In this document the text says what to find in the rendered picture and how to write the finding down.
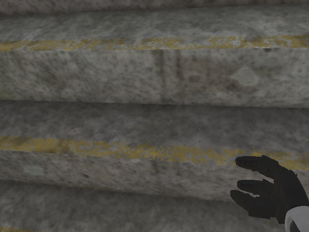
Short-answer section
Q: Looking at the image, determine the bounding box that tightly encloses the right robot hand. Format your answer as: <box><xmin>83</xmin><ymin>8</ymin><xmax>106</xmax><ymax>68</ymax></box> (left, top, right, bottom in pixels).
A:
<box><xmin>230</xmin><ymin>155</ymin><xmax>309</xmax><ymax>224</ymax></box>

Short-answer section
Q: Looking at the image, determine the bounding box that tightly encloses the right robot forearm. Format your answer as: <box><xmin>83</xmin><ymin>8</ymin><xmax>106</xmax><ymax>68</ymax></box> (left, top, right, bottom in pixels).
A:
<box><xmin>285</xmin><ymin>206</ymin><xmax>309</xmax><ymax>232</ymax></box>

